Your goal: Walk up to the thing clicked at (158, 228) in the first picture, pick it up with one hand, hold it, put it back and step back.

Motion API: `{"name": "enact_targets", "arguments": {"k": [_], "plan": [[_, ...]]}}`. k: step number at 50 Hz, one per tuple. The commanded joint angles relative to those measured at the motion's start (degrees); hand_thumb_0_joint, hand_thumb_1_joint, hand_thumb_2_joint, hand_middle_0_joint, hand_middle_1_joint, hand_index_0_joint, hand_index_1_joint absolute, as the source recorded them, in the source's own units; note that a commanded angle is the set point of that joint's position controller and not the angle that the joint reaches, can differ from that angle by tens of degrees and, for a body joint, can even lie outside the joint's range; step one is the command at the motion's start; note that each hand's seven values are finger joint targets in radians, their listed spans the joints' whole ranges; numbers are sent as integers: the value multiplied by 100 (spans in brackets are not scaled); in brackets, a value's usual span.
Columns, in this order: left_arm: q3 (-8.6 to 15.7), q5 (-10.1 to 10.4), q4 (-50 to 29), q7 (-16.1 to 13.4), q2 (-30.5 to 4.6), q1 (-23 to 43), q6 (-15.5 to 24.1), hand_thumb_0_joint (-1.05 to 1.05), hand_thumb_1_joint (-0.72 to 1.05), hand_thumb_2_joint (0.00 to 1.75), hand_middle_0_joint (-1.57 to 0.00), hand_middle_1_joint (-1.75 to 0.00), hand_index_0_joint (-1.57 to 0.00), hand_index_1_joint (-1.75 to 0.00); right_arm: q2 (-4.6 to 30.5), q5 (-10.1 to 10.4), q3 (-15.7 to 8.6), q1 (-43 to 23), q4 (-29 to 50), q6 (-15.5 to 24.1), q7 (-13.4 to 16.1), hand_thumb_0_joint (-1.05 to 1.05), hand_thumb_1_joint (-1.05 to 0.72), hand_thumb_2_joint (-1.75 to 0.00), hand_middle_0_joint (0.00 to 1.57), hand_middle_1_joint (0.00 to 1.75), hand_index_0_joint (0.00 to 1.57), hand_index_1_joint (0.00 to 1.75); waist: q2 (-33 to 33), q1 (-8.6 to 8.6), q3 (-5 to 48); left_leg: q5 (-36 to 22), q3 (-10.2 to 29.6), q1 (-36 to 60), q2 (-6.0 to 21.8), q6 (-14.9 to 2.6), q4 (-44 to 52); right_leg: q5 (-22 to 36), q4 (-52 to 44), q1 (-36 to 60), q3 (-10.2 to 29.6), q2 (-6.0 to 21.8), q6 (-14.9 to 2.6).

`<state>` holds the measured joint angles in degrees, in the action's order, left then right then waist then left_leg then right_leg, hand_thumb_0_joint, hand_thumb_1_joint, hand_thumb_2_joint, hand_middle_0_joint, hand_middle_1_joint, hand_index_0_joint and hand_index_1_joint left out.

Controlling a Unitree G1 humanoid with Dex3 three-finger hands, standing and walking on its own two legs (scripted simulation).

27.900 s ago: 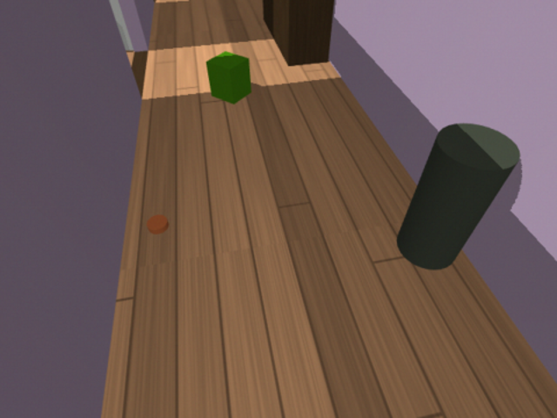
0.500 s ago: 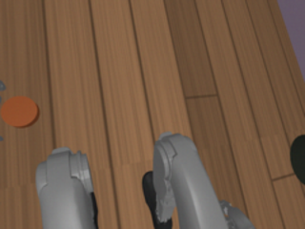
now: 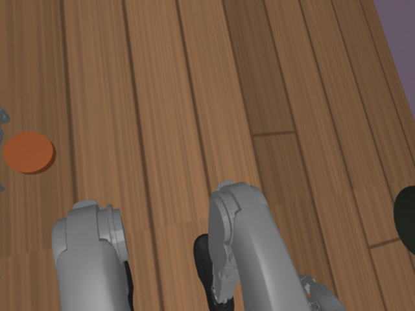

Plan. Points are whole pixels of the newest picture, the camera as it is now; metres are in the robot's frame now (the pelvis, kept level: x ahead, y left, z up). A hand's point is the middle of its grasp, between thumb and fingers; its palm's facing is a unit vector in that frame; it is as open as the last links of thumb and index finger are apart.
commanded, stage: approach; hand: left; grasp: from above
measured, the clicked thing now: (31, 153) +0.45 +0.33 -0.30
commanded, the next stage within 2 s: close in in 0.64 s
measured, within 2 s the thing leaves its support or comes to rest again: neither
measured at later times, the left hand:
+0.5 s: hand (34, 131) +0.46 +0.29 -0.19, palm faces -0.38 -0.10 -0.92, open 14.0 cm
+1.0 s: hand (15, 152) +0.43 +0.33 -0.21, palm faces -0.46 -0.13 -0.88, open 14.0 cm
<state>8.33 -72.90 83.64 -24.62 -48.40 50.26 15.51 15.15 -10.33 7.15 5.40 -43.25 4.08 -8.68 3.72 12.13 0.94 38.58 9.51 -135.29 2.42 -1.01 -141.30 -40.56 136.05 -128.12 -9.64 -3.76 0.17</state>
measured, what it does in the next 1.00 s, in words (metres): stands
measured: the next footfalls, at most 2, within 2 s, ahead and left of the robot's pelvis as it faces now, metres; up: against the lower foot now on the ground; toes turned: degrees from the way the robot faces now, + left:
none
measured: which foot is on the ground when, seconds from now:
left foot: down 0.00-1.00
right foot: down 0.00-1.00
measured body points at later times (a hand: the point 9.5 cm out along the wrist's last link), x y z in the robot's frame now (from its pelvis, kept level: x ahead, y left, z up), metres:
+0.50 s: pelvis +0.00 +0.00 +0.00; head +0.24 +0.09 +0.36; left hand +0.48 +0.29 -0.14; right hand +0.05 -0.27 -0.09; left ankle +0.08 +0.13 -0.28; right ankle +0.10 -0.11 -0.28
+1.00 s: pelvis +0.00 +0.00 +0.00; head +0.24 +0.12 +0.36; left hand +0.45 +0.33 -0.16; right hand +0.09 -0.26 -0.09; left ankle +0.07 +0.13 -0.28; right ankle +0.10 -0.11 -0.28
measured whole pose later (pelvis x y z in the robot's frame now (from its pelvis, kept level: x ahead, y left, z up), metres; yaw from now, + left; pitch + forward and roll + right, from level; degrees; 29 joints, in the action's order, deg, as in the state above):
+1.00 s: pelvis +0.00 +0.00 +0.00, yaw -1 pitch +30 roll -11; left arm 4.0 -73.3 89.7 -27.6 -49.3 55.4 15.6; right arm 16.1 -11.3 10.4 5.2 -41.1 6.8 -9.4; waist 5.7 15.0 -1.5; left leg 38.9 10.9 -135.4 2.2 -0.7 -142.6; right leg -40.5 136.5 -127.8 -10.7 -4.0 0.2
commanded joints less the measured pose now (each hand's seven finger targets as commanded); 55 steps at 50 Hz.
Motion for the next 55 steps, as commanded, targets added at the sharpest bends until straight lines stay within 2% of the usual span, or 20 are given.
{"name": "enact_targets", "arguments": {"k": [1, 2, 4, 8, 11, 13, 17, 19, 26, 32, 35, 37, 39, 40, 43, 48, 50, 52, 54, 55], "plan": [[-31, 148, -529, -164, -1307, 1396, -16, 0, -61, 106, -7, -101, -5, -104, 1493, 58, -484, 960, 91, 20, 89, 0, -90, -90, 20, 30, 20, 30, -2036, -20, 3487, -848, -386, 3077, -62, -36, 1459, 1244, -1373, 1384, -195, -184, -217], [-60, 149, -541, -149, -1330, 1559, 8, 0, -56, 100, -6, -108, -7, -107, 1496, 50, -449, 983, 83, 8, 93, 0, -90, -90, 20, 30, 20, 30, -1963, 85, 3458, -817, -396, 2919, -71, -60, 1408, 1265, -1430, 1509, -168, -196, -198], [-11, 187, -627, -179, -1392, 1737, 60, 0, -54, 98, -6, -108, -8, -107, 1513, 58, -457, 1054, 74, 35, 115, 0, -90, -89, 20, 30, 20, 30, -1934, 66, 3449, -811, -392, 2944, -67, -58, 1395, 1241, -1439, 1508, -169, -167, -190], [-405, 165, -479, -271, -966, 2225, 150, 0, -52, 97, -6, -110, -8, -108, 1534, 13, -384, 1133, 32, 115, 108, 0, -90, -89, 20, 30, 20, 30, -1942, 410, 3356, -715, -294, 3003, -35, -31, 1369, 1186, -1413, 1332, -253, -179, -193], [-446, 82, -591, -459, -1044, 2654, 156, 0, -53, 97, -6, -111, -8, -109, 1559, -20, -346, 1210, 1, 177, 132, 0, -90, -89, 20, 30, 20, 30, -2293, 412, 3559, -802, -311, 3238, -26, 10, 1380, 1277, -1394, 1332, -254, -183, -207], [-535, 13, -259, -608, -871, 2693, 29, 0, -51, 96, -6, -111, -9, -109, 1568, -76, -293, 1241, 28, 240, 84, 0, -90, -89, 20, 30, 20, 30, -2355, 546, 3489, -804, -283, 3265, -17, 31, 1381, 1300, -1312, 1235, -315, -182, -217], [-112, -69, -66, -913, -1305, 2466, -345, 0, -53, 97, -6, -109, -8, -108, 1600, -99, -241, 1252, 93, 276, 51, 0, -90, -90, 20, 30, 20, 30, -2641, 281, 3814, -1114, -419, 3359, -19, 34, 1365, 1608, -1291, 1480, -254, -213, -222], [-78, -51, 72, -952, -1319, 2548, -551, 0, -55, 98, -6, -108, -7, -107, 1633, -106, -207, 1227, 179, 295, 10, 0, -90, -90, 20, 30, 20, 30, -2580, 354, 3731, -1052, -455, 3138, -20, -11, 1330, 1600, -1331, 1538, -233, -217, -208], [35, 414, 155, -576, -1588, 1750, -1002, 0, -55, 97, -6, -106, -7, -105, 1553, 105, -129, 1008, 398, 276, -40, 0, -90, -89, 20, 30, 20, 30, -2052, 50, 3828, -927, -509, 2508, -28, -148, 1324, 1457, -1400, 2127, -55, -280, -192], [-146, 720, -386, -6, -1500, 1880, -694, 0, -53, 95, -6, -108, -8, -106, 1558, 170, -159, 1142, 374, 252, -2, 0, -89, -89, 20, 30, 20, 30, -1606, 274, 3388, -577, -415, 2129, -28, -181, 1255, 1036, -1566, 2204, 15, -287, -182], [-103, 600, -690, 128, -1531, 1904, -397, 0, -53, 96, -6, -108, -8, -106, 1595, 141, -222, 1187, 383, 252, 42, 0, -90, -89, 20, 30, 20, 30, -1957, 281, 3684, -796, -368, 2652, -23, -85, 1258, 1275, -1458, 2193, -104, -261, -207], [-310, 554, -783, 140, -1191, 2007, -212, 0, -54, 98, -7, -108, -8, -107, 1548, 127, -248, 1353, 190, 216, 42, 0, -90, -89, 20, 30, 20, 30, -2042, 388, 3561, -842, -334, 2838, -15, -45, 1219, 1336, -1436, 1922, -172, -253, -214], [-416, 496, -808, 51, -1123, 2280, -38, 0, -55, 97, -6, -105, -7, -103, 1621, 95, -231, 1377, 193, 216, 57, 0, -90, -90, 20, 30, 20, 30, -2143, 516, 3437, -735, -258, 2904, -16, -10, 1262, 1238, -1403, 1671, -280, -235, -235], [-421, 447, -645, -20, -1101, 2139, 4, 0, -56, 97, -6, -104, -7, -103, 1611, 97, -240, 1345, 170, 209, 70, 0, -90, -90, 20, 30, 20, 30, -2165, 426, 3361, -741, -262, 2995, -6, -2, 1292, 1245, -1376, 1582, -293, -235, -225], [-467, 260, -212, -238, -1054, 2195, 104, 0, -54, 99, -6, -105, -7, -104, 1631, 13, -189, 1326, 165, 215, 50, 0, -89, -89, 20, 30, 20, 30, -2198, 535, 3121, -720, -204, 2993, -2, 22, 1323, 1215, -1304, 1418, -383, -223, -226], [-238, -15, -127, -655, -1349, 2230, 75, 0, -51, 104, -8, -108, -9, -107, 1691, -87, -141, 1204, 171, 268, -12, 0, -89, -89, 20, 30, 20, 30, -2613, 390, 3499, -1189, -215, 3448, 21, 65, 1328, 1576, -1165, 1456, -434, -240, -224], [-331, -86, 361, -784, -1174, 2278, -21, 0, -54, 100, -6, -102, -6, -102, 1683, -156, -93, 1168, 170, 325, -77, 0, -89, -90, 20, 30, 20, 30, -2443, 597, 3124, -1056, -189, 3225, 20, 55, 1297, 1529, -1117, 1337, -476, -248, -214], [-224, -100, 426, -931, -1400, 2312, -59, 0, -55, 101, -6, -100, -6, -101, 1729, -164, -37, 1081, 212, 368, -93, 0, -89, -90, 20, 30, 20, 30, -2500, 524, 3120, -1028, -205, 3103, 16, 42, 1277, 1536, -1139, 1384, -455, -267, -218], [-257, -136, 652, -1031, -1413, 2335, -118, 0, -54, 99, -6, -101, -6, -101, 1771, -208, 7, 1040, 223, 451, -130, 0, -89, -90, 20, 30, 20, 30, -2380, 635, 2991, -978, -222, 3007, 28, 17, 1197, 1516, -1146, 1416, -462, -267, -191], [-126, -155, 650, -1083, -1606, 2333, -150, 0, -53, 99, -7, -102, -6, -102, 1828, -238, 39, 1023, 305, 485, -137, 0, -89, -90, 20, 30, 20, 30, -2337, 638, 3113, -1032, -227, 3052, 33, 3, 1148, 1586, -1177, 1564, -447, -285, -175]]}}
